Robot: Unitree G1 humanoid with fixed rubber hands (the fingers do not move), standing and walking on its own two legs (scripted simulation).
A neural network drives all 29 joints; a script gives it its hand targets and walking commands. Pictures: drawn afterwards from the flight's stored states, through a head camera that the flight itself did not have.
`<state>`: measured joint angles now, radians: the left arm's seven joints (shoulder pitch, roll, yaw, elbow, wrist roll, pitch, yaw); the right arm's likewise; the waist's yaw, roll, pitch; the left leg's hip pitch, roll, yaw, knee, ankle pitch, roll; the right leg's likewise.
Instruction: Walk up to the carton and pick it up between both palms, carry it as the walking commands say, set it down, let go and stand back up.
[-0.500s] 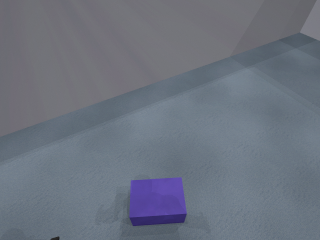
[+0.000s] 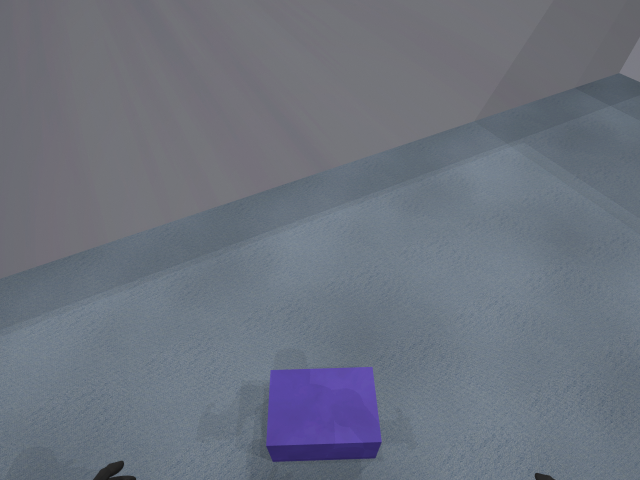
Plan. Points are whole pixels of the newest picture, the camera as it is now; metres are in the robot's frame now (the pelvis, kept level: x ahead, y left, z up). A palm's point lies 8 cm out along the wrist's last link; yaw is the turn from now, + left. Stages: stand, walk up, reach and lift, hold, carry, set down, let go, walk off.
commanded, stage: walk up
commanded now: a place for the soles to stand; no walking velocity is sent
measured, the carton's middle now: (322, 414) +0.44 +0.00 -0.69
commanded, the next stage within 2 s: reach and lift in 1.24 s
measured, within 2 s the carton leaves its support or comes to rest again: neither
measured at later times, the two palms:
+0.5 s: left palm out of the picture +0.11 +0.31 -0.11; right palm out of the picture +0.11 -0.30 -0.11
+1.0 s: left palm out of the picture +0.12 +0.31 -0.11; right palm out of the picture +0.10 -0.32 -0.11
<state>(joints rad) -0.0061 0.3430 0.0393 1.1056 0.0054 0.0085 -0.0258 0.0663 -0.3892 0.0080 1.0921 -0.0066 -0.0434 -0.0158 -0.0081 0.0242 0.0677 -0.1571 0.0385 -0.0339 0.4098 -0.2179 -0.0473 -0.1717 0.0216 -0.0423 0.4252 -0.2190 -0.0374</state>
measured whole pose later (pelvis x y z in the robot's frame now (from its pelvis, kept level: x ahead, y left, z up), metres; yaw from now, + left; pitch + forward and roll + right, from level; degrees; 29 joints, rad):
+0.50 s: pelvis +0.01 +0.01 +0.00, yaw +0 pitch -2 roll +0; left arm 0.03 0.36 0.05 1.10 0.01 0.02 -0.03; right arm 0.09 -0.38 0.00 1.08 -0.02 -0.05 -0.02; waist 0.00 0.00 0.07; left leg -0.14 0.02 -0.03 0.39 -0.22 -0.03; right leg -0.15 0.00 -0.04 0.41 -0.22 -0.02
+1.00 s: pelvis +0.02 +0.00 +0.00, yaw +1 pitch -2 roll +0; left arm 0.05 0.35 0.07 1.04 0.02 0.04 -0.03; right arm 0.14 -0.40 -0.01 1.03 -0.01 -0.03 -0.03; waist -0.01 0.02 0.07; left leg -0.15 0.04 -0.04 0.47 -0.27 -0.05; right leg -0.16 0.01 -0.05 0.48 -0.28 -0.04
